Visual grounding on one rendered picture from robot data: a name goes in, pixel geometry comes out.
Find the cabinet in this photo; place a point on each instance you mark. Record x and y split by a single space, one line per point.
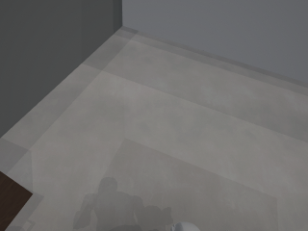
12 199

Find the robot right thigh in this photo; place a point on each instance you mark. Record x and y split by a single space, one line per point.
184 226

